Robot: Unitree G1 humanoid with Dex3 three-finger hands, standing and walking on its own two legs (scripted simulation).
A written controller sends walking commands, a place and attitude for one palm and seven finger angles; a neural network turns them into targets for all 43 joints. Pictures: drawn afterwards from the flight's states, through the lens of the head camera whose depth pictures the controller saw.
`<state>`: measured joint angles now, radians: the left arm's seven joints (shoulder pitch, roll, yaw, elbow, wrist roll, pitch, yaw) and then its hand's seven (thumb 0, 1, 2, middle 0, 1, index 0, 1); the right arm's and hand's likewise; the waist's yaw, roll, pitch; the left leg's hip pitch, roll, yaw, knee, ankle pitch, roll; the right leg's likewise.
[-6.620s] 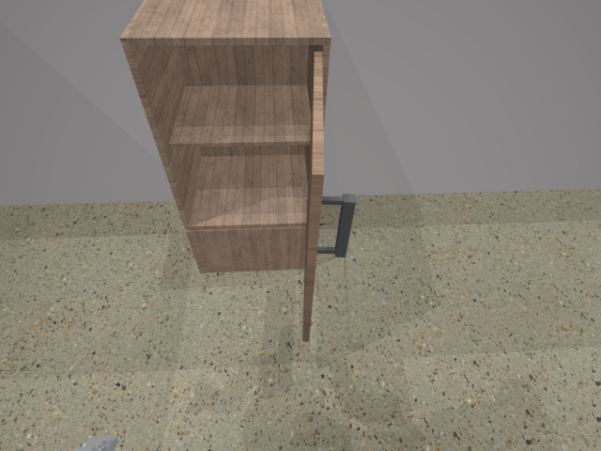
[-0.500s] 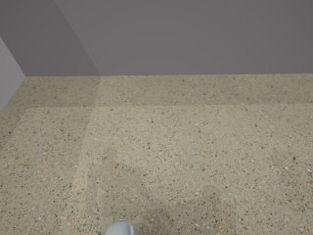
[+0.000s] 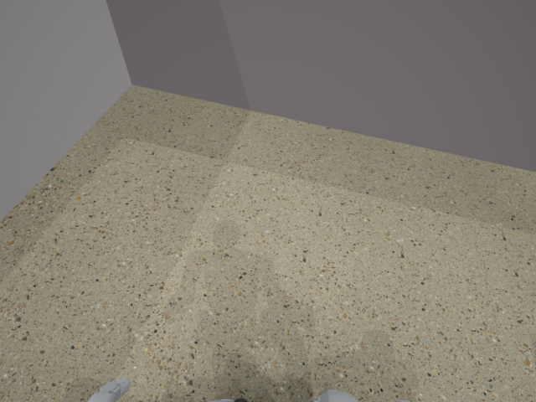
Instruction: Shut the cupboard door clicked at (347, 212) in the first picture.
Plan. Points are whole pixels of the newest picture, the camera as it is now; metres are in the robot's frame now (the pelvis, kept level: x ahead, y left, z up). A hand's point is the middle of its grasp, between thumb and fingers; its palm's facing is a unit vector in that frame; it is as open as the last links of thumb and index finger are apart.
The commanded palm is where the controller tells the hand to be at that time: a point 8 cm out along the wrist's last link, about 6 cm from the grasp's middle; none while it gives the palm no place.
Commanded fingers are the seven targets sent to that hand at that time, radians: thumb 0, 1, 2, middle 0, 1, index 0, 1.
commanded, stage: walk to a spot facing it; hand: left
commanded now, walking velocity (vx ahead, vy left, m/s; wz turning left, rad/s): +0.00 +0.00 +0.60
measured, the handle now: out of the picture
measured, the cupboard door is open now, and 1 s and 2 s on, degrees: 85 85 85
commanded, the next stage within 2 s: none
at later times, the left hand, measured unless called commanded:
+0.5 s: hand out of the picture -0.01 +0.15 -0.15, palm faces +0.31 -0.91 -0.27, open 7.4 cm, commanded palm none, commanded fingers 0.00 0.90 0.90 -0.20 -0.30 -0.20 -0.30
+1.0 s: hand out of the picture -0.02 +0.22 -0.15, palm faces +0.59 -0.75 -0.28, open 7.4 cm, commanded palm none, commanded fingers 0.00 0.90 0.90 -0.20 -0.30 -0.20 -0.30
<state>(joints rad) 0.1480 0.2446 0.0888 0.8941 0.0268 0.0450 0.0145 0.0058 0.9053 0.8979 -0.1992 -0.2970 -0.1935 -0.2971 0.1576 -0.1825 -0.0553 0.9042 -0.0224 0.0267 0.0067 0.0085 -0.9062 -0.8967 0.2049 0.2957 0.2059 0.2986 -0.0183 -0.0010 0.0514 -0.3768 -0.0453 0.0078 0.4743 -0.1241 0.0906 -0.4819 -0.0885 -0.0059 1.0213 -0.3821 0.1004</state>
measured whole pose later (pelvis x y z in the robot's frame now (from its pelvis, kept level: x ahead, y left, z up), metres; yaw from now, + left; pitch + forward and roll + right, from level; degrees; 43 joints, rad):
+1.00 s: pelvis +0.01 -0.03 +0.00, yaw +38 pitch +1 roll +0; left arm 0.13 0.25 0.06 0.83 0.01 0.04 0.00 0.01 0.90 0.90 -0.20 -0.30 -0.19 -0.30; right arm 0.14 -0.23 -0.06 0.89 -0.02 0.05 0.01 0.01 -0.90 -0.90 0.21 0.30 0.21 0.30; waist -0.02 0.01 0.09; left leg -0.26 -0.04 -0.12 0.55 -0.30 -0.01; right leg -0.40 -0.05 -0.03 0.77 -0.40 0.10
